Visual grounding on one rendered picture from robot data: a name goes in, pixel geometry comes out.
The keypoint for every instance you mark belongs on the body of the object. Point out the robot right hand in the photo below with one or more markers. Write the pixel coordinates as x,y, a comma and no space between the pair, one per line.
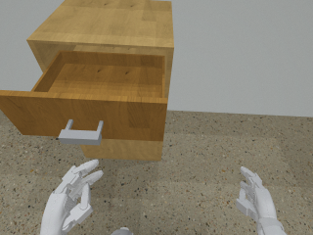
259,203

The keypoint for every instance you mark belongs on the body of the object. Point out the handle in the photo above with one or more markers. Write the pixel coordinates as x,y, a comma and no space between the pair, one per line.
81,137

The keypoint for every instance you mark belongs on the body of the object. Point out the drawer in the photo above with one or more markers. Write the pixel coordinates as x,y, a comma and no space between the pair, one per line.
125,91

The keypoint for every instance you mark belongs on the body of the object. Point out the robot right forearm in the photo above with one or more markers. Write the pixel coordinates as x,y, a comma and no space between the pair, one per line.
269,226

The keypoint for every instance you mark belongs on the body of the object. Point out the robot left hand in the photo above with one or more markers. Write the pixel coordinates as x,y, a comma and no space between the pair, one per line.
62,202

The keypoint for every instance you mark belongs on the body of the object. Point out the cabinet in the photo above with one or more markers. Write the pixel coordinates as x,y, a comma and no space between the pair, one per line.
141,27

